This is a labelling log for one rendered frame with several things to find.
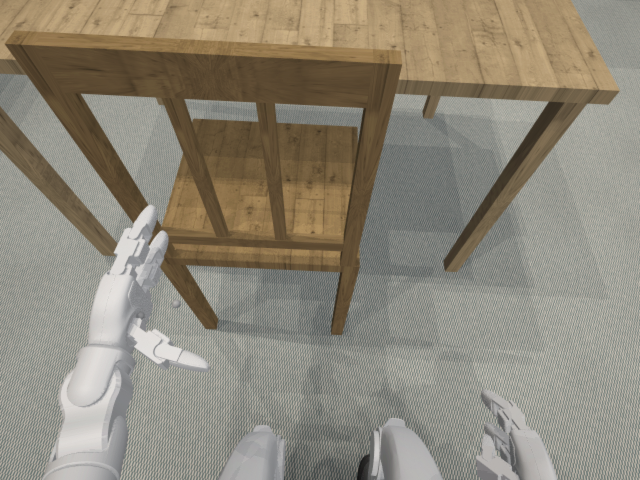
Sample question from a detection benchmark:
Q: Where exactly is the left robot thigh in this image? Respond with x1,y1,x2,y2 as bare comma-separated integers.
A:
217,431,286,480

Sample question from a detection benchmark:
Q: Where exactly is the left robot forearm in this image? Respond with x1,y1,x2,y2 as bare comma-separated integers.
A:
42,344,136,480

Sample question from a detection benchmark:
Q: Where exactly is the chair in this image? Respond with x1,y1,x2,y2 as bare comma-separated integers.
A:
5,30,402,335

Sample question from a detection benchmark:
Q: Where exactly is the robot left hand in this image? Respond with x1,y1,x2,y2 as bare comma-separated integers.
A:
88,205,210,372

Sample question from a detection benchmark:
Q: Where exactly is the left robot shin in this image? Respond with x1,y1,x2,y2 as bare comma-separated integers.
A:
253,425,273,433

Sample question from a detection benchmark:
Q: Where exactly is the table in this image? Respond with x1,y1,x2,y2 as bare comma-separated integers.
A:
0,0,620,272

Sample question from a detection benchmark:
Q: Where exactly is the robot right hand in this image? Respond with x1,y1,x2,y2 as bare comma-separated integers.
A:
476,389,557,480

